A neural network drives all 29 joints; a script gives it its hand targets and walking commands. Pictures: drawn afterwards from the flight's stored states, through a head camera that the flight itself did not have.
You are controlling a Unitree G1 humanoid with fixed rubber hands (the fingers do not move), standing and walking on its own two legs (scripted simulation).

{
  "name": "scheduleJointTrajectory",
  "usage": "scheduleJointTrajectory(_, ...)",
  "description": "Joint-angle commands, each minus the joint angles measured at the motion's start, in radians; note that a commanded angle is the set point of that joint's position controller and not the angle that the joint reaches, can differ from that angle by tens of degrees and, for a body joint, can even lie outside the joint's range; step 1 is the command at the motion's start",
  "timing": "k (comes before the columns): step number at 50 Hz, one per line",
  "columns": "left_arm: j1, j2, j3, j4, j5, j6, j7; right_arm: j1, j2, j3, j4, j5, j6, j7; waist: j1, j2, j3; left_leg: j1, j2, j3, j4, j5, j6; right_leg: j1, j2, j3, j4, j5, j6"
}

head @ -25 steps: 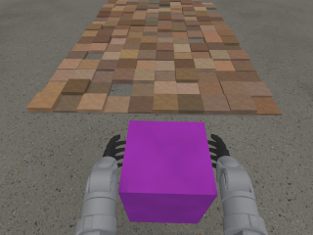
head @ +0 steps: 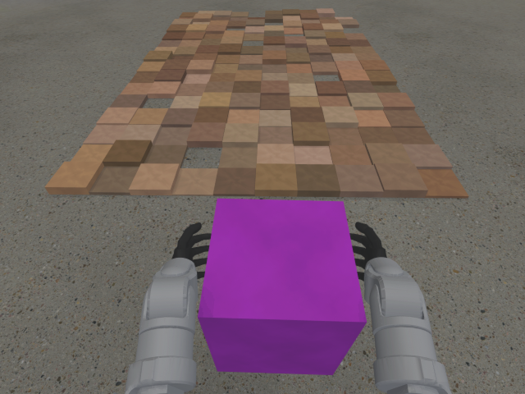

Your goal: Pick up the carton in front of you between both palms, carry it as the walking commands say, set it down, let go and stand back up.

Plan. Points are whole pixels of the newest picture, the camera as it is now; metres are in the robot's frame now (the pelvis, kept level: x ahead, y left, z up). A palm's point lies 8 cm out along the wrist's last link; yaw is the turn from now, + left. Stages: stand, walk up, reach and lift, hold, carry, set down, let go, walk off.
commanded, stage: hold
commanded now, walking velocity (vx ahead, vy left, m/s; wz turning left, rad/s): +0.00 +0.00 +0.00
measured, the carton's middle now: (277, 290) +0.29 +0.00 -0.03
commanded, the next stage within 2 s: carry in 0.52 s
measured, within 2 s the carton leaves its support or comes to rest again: neither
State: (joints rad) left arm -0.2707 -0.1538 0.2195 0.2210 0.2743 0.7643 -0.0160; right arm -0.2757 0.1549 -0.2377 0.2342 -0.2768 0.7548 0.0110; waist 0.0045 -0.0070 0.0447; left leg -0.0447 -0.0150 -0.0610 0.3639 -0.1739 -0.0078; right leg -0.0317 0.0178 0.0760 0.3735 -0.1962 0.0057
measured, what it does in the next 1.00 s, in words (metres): walks ahead: left foot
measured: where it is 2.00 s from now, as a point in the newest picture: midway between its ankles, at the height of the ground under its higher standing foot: (285, 283)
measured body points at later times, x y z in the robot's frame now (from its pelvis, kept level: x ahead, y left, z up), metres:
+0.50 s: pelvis +0.01 +0.00 +0.00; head -0.03 +0.00 +0.45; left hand +0.31 +0.15 +0.04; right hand +0.31 -0.15 +0.04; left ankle +0.03 +0.13 -0.74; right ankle +0.02 -0.13 -0.74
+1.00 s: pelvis +0.15 -0.01 -0.01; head +0.12 -0.01 +0.44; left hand +0.42 +0.15 +0.07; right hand +0.43 -0.16 +0.07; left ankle +0.16 +0.09 -0.75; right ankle +0.03 -0.12 -0.72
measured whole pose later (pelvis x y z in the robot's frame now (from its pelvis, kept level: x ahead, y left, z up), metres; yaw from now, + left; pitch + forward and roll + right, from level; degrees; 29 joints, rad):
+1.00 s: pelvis +0.15 -0.01 -0.01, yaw -2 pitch +5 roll +2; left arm -0.12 -0.13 0.13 -0.32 0.10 1.15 0.09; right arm -0.18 0.14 -0.10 -0.24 -0.12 1.13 -0.07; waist 0.01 -0.04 -0.17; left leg -0.33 0.01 0.22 0.47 -0.20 0.05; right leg -0.25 -0.07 -0.04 0.72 -0.45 0.00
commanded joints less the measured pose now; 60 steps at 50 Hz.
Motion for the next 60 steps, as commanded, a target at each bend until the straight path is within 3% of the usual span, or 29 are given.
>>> scheduleJointTrajectory(1,-0.516,-0.905,-0.528,-0.032,-0.244,-0.037,-0.220,-0.513,0.899,0.534,-0.026,0.243,-0.034,0.231,-0.001,0.006,-0.209,0.065,-0.071,0.001,-0.047,0.039,0.003,-0.044,0.065,-0.006,-0.071,0.032,-0.008)
scheduleJointTrajectory(10,-0.520,-0.912,-0.517,-0.003,-0.236,-0.037,-0.220,-0.522,0.893,0.519,-0.001,0.230,-0.035,0.234,-0.002,0.007,-0.214,0.070,-0.069,0.001,-0.048,0.051,0.000,-0.046,0.068,-0.012,-0.070,0.038,-0.008)
scheduleJointTrajectory(25,-0.440,-0.896,-0.532,-0.063,-0.247,-0.028,-0.211,-0.441,0.882,0.536,-0.058,0.243,-0.027,0.225,0.000,0.005,-0.231,0.097,-0.074,-0.004,-0.053,0.162,-0.001,-0.006,0.072,-0.004,-0.073,0.152,0.000)
scheduleJointTrajectory(26,-0.471,-0.905,-0.550,-0.061,-0.261,-0.021,-0.213,-0.482,0.885,0.558,-0.074,0.262,-0.019,0.226,-0.002,0.030,-0.269,-0.022,0.118,0.019,0.028,0.039,0.011,-0.122,-0.113,-0.014,0.017,0.038,-0.009)
scheduleJointTrajectory(28,-0.495,-0.906,-0.577,-0.097,-0.292,-0.016,-0.211,-0.474,0.892,0.581,-0.091,0.280,-0.012,0.223,-0.002,0.040,-0.252,-0.125,0.120,-0.050,-0.051,-0.435,0.029,-0.212,-0.072,0.003,0.008,-0.378,-0.013)
scheduleJointTrajectory(29,-0.509,-0.910,-0.599,-0.121,-0.306,-0.012,-0.209,-0.488,0.895,0.606,-0.120,0.296,-0.007,0.219,-0.005,0.058,-0.223,-0.158,0.132,-0.080,-0.078,-0.574,0.037,-0.269,-0.058,-0.004,0.027,-0.484,-0.010)
scheduleJointTrajectory(30,-0.518,-0.911,-0.623,-0.143,-0.322,-0.004,-0.205,-0.501,0.894,0.629,-0.148,0.310,0.001,0.212,-0.007,0.085,-0.209,-0.156,0.155,-0.110,-0.088,-0.577,0.048,-0.307,-0.048,-0.029,0.076,-0.432,-0.006)
scheduleJointTrajectory(32,-0.514,-0.903,-0.676,-0.198,-0.357,0.022,-0.197,-0.475,0.883,0.672,-0.193,0.332,0.029,0.196,-0.007,0.143,-0.272,-0.132,0.215,-0.182,-0.123,-0.465,0.088,-0.297,-0.007,-0.133,0.193,-0.206,0.004)
scheduleJointTrajectory(34,-0.510,-0.879,-0.726,-0.251,-0.401,0.065,-0.190,-0.449,0.852,0.709,-0.255,0.352,0.074,0.177,-0.003,0.124,-0.328,-0.175,0.199,-0.132,-0.085,-0.424,0.099,-0.206,-0.008,-0.156,0.085,-0.192,-0.004)
scheduleJointTrajectory(35,-0.509,-0.876,-0.745,-0.277,-0.421,0.092,-0.185,-0.457,0.843,0.735,-0.294,0.371,0.103,0.169,-0.001,0.098,-0.331,-0.236,0.171,-0.074,-0.032,-0.433,0.082,-0.142,-0.032,-0.124,0.026,-0.223,-0.013)
scheduleJointTrajectory(36,-0.503,-0.859,-0.753,-0.295,-0.434,0.121,-0.179,-0.466,0.831,0.755,-0.327,0.392,0.134,0.164,0.004,-0.010,-0.311,-0.334,0.113,0.020,0.097,-0.404,0.046,-0.080,-0.119,0.009,-0.063,-0.325,-0.041)
scheduleJointTrajectory(37,-0.477,-0.835,-0.755,-0.298,-0.442,0.152,-0.171,-0.477,0.823,0.773,-0.348,0.414,0.168,0.161,0.016,-0.205,-0.295,-0.490,0.043,0.132,0.320,-0.334,0.004,0.013,-0.268,0.242,-0.169,-0.435,-0.104)
scheduleJointTrajectory(38,-0.453,-0.819,-0.757,-0.304,-0.443,0.181,-0.161,-0.495,0.815,0.794,-0.369,0.439,0.201,0.161,0.021,-0.262,-0.229,-0.636,0.034,0.167,0.369,-0.333,-0.005,0.060,-0.358,0.381,-0.201,-0.341,-0.164)
scheduleJointTrajectory(39,-0.441,-0.810,-0.759,-0.335,-0.449,0.208,-0.150,-0.516,0.819,0.818,-0.393,0.473,0.230,0.164,0.028,-0.214,-0.212,-0.672,0.061,0.139,0.369,-0.347,0.008,0.068,-0.374,0.390,-0.195,-0.202,-0.205)
scheduleJointTrajectory(41,-0.440,-0.802,-0.776,-0.419,-0.477,0.261,-0.135,-0.494,0.838,0.848,-0.416,0.536,0.275,0.165,0.025,-0.130,-0.273,-0.628,0.055,0.156,0.301,-0.293,0.015,0.107,-0.336,0.258,-0.151,-0.045,-0.193)
scheduleJointTrajectory(44,-0.403,-0.821,-0.816,-0.519,-0.519,0.325,-0.128,-0.414,0.859,0.854,-0.478,0.565,0.330,0.156,0.020,-0.162,-0.341,-0.449,0.003,0.241,0.151,-0.159,0.004,0.072,-0.259,0.070,-0.097,0.061,-0.140)
scheduleJointTrajectory(46,-0.347,-0.835,-0.827,-0.554,-0.536,0.364,-0.133,-0.355,0.861,0.842,-0.516,0.560,0.366,0.149,0.008,-0.117,-0.369,-0.159,-0.008,0.287,-0.003,-0.029,0.002,-0.093,-0.208,-0.045,0.002,0.006,-0.100)
scheduleJointTrajectory(47,-0.322,-0.837,-0.830,-0.568,-0.542,0.380,-0.137,-0.320,0.856,0.835,-0.527,0.554,0.383,0.146,-0.002,-0.067,-0.406,0.075,0.035,0.242,-0.018,-0.017,0.018,-0.250,-0.184,-0.094,0.105,0.003,-0.070)
scheduleJointTrajectory(48,-0.310,-0.835,-0.831,-0.584,-0.548,0.398,-0.143,-0.278,0.833,0.826,-0.539,0.538,0.398,0.141,-0.021,0.093,-0.442,0.255,0.218,-0.013,-0.097,-0.199,0.074,-0.440,-0.131,-0.171,0.337,-0.094,-0.027)
scheduleJointTrajectory(49,-0.340,-0.830,-0.841,-0.617,-0.561,0.418,-0.150,-0.248,0.819,0.817,-0.533,0.503,0.405,0.136,-0.033,0.311,-0.416,0.365,0.434,-0.366,-0.145,-0.214,0.204,-0.719,-0.043,-0.225,0.540,-0.266,0.001)
scheduleJointTrajectory(50,-0.358,-0.841,-0.845,-0.617,-0.572,0.430,-0.159,-0.259,0.848,0.821,-0.556,0.505,0.415,0.132,-0.034,0.241,-0.369,0.331,0.485,-0.436,-0.140,-0.136,0.270,-0.810,-0.079,-0.144,0.642,-0.331,-0.018)
scheduleJointTrajectory(51,-0.383,-0.846,-0.841,-0.624,-0.587,0.436,-0.165,-0.294,0.866,0.827,-0.590,0.520,0.425,0.131,-0.034,0.144,-0.346,0.284,0.477,-0.383,-0.132,-0.048,0.268,-0.834,-0.113,-0.120,0.712,-0.331,-0.025)
scheduleJointTrajectory(52,-0.401,-0.848,-0.839,-0.628,-0.602,0.440,-0.167,-0.341,0.867,0.833,-0.626,0.536,0.433,0.129,-0.031,0.070,-0.349,0.246,0.450,-0.303,-0.144,-0.043,0.239,-0.820,-0.135,-0.109,0.711,-0.293,-0.027)
scheduleJointTrajectory(53,-0.406,-0.852,-0.838,-0.630,-0.610,0.444,-0.166,-0.377,0.863,0.841,-0.651,0.553,0.440,0.129,-0.029,0.042,-0.343,0.197,0.422,-0.224,-0.176,-0.096,0.205,-0.787,-0.149,-0.112,0.646,-0.246,-0.025)
scheduleJointTrajectory(56,-0.385,-0.848,-0.821,-0.617,-0.598,0.455,-0.149,-0.402,0.849,0.852,-0.663,0.588,0.462,0.134,-0.025,0.100,-0.308,0.107,0.328,-0.011,-0.220,-0.032,0.152,-0.662,-0.128,-0.182,0.424,-0.099,0.004)
scheduleJointTrajectory(60,-0.329,-0.823,-0.794,-0.588,-0.554,0.472,-0.124,-0.359,0.816,0.843,-0.623,0.597,0.486,0.148,-0.026,0.158,-0.282,0.051,0.275,0.134,-0.179,0.131,0.118,-0.513,-0.078,-0.271,0.211,0.035,0.007)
